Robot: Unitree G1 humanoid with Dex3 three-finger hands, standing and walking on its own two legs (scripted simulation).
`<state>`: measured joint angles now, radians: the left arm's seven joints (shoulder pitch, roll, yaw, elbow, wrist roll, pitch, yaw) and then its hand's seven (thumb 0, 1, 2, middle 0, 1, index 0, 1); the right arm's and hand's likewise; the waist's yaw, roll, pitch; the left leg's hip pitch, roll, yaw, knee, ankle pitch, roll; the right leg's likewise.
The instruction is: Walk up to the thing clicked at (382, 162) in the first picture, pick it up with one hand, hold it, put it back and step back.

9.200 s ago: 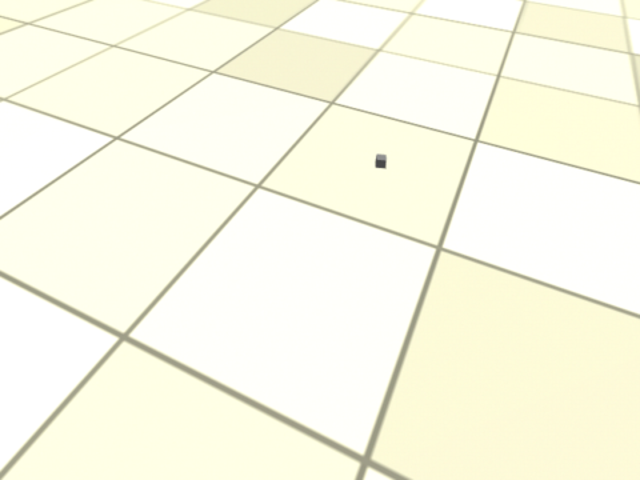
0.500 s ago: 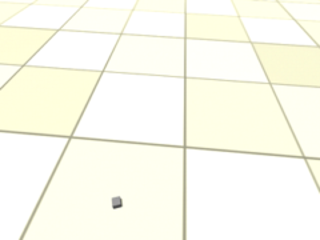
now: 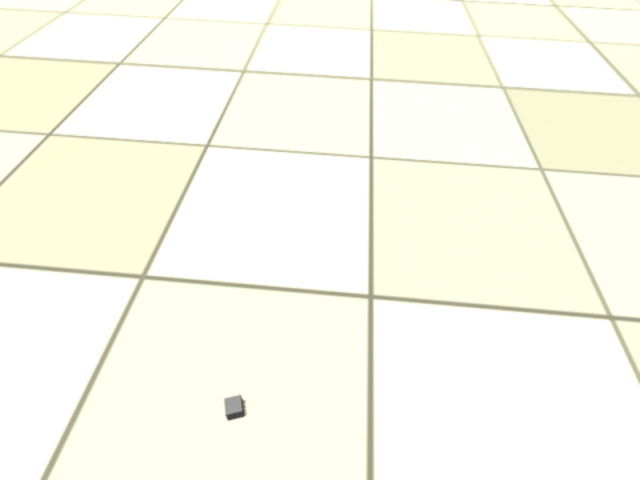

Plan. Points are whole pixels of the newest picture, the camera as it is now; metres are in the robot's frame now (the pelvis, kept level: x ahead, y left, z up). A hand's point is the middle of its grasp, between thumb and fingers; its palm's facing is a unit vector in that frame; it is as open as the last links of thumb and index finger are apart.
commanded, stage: stand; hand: left
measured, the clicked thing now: (234, 407) +0.47 +0.25 -0.76
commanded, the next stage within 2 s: walk up in 0.40 s
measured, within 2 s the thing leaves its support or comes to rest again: neither
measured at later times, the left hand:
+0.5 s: hand out of the picture +0.07 +0.26 -0.16, palm faces -0.01 -0.93 -0.37, open 7.4 cm
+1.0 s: hand out of the picture +0.01 +0.29 -0.18, palm faces -0.11 -0.92 -0.37, open 7.4 cm
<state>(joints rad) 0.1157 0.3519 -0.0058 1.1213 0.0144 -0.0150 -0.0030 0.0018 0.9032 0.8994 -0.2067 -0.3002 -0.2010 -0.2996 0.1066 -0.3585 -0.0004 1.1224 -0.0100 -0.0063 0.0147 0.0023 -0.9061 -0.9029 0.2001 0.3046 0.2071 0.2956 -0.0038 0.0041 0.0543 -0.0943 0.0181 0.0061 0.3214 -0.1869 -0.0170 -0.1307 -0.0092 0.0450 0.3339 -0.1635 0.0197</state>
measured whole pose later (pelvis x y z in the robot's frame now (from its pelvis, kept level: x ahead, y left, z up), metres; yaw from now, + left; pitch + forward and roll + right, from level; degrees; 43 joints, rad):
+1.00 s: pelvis -0.12 +0.03 -0.02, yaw -3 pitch -1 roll -2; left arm 0.10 0.40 0.07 0.86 0.03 0.07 0.01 0.00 0.90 0.90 -0.21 -0.30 -0.20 -0.30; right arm 0.18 -0.35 -0.05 0.88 -0.03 0.03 -0.02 0.00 -0.90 -0.90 0.20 0.31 0.21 0.30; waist -0.02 -0.04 0.21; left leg -0.34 0.04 0.02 0.63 -0.26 0.02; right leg -0.40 0.09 0.14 1.06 -0.52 0.03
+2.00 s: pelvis -0.35 -0.02 -0.02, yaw +1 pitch -3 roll +1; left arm 0.25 0.36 0.06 0.95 0.04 -0.01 -0.01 0.00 0.90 0.90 -0.21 -0.30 -0.20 -0.30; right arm 0.25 -0.40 -0.05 0.97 -0.03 0.01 0.02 0.00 -0.91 -0.90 0.20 0.30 0.21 0.30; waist 0.04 0.01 0.08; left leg -0.24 -0.03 -0.05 0.56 -0.28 -0.01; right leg -0.20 -0.04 -0.01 0.60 -0.34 0.01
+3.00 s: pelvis -0.33 -0.02 +0.00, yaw +1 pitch -4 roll +0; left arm 0.08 0.33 0.01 1.12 0.01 -0.01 0.00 0.00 0.90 0.90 -0.21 -0.30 -0.20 -0.30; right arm 0.06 -0.35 0.00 1.08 0.00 0.00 0.00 0.00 -0.91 -0.90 0.20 0.30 0.21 0.30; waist 0.00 0.03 0.11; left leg -0.12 0.01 -0.06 0.38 -0.19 -0.03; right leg -0.08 0.01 -0.01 0.38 -0.22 -0.01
